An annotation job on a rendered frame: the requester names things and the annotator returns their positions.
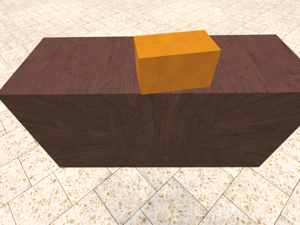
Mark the pedestal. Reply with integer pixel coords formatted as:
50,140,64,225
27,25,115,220
0,34,300,167

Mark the carton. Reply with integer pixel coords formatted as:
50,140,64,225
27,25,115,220
134,30,221,95

